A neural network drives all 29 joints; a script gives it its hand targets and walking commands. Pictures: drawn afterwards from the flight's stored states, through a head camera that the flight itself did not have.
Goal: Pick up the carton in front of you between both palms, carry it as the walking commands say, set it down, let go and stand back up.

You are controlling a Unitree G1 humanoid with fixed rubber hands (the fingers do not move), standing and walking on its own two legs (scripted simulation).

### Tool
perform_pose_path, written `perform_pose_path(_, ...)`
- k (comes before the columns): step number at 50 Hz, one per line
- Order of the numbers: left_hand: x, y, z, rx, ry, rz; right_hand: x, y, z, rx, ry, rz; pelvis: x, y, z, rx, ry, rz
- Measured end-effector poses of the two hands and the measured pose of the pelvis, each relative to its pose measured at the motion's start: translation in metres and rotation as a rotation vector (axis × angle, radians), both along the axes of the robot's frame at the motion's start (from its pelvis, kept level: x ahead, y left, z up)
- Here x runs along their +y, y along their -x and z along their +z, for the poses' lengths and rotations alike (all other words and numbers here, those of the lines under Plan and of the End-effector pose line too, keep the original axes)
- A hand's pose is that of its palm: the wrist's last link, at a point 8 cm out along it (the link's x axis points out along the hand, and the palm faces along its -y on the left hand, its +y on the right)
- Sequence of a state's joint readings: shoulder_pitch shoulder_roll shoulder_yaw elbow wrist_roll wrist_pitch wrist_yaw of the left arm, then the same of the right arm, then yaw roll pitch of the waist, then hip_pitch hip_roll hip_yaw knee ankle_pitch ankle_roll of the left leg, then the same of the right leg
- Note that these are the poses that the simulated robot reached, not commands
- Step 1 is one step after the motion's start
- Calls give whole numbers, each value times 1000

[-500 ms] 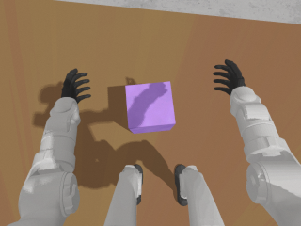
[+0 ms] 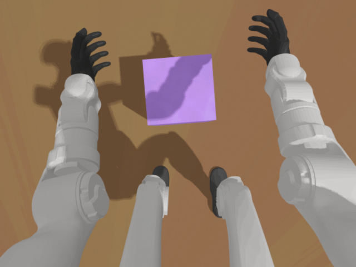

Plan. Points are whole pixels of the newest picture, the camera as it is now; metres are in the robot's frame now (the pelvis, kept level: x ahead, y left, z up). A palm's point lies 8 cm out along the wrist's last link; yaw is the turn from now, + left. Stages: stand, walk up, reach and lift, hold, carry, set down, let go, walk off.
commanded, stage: reach and lift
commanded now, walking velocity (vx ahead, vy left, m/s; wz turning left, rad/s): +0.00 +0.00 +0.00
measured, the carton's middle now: (179, 95) +0.49 +0.04 -0.49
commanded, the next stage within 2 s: none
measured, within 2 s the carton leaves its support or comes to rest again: leaves its support in 1.48 s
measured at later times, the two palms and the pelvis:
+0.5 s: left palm (120, 93) +0.48 +0.22 -0.37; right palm (241, 83) +0.51 -0.15 -0.36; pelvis -0.05 +0.00 -0.20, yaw +0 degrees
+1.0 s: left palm (130, 96) +0.48 +0.20 -0.41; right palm (235, 86) +0.51 -0.14 -0.41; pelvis -0.05 -0.01 -0.24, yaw +1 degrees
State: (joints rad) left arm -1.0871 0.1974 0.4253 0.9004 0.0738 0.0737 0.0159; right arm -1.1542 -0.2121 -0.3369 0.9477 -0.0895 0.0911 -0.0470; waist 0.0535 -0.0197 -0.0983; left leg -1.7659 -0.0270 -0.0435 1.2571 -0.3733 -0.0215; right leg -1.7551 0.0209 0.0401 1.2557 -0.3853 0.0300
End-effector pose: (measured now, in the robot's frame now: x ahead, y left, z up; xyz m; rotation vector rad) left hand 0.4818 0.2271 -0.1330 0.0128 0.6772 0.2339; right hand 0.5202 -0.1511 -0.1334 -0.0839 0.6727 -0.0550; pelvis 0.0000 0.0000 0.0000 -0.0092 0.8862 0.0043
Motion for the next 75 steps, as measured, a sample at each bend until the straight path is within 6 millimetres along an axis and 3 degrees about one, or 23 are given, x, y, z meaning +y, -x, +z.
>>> perform_pose_path(10,7,10,-107,17,0,2,-4,14,-111,20,17,-5,-5,19,-94,3,-5,-5)
perform_pose_path(18,4,5,-179,1,3,8,-2,9,-179,-5,17,-13,-5,39,-165,-80,-1,-4)
perform_pose_path(24,-3,6,-225,27,19,10,5,10,-220,27,13,-7,-4,46,-199,-125,4,-3)
perform_pose_path(32,-10,8,-276,66,0,-14,7,15,-271,46,-8,-10,0,52,-228,-198,5,-9)
perform_pose_path(37,-13,5,-284,65,3,-13,4,11,-282,30,-2,-4,1,50,-238,-237,-5,-3)
perform_pose_path(43,-19,1,-278,44,14,-10,2,8,-281,31,-1,14,-3,47,-243,-237,-15,-3)
perform_pose_path(53,-30,10,-280,68,23,-18,15,15,-279,55,-21,35,-9,49,-238,-209,-18,-3)
perform_pose_path(58,-41,9,-283,68,31,-23,33,14,-282,54,-35,69,-9,51,-235,-216,-19,-4)
perform_pose_path(72,-45,8,-281,97,54,-43,32,11,-278,82,-30,21,-7,47,-247,-252,-22,-10)
perform_pose_path(75,-45,7,-272,85,56,-40,32,16,-270,69,-31,1,-7,45,-248,-240,-19,-11)
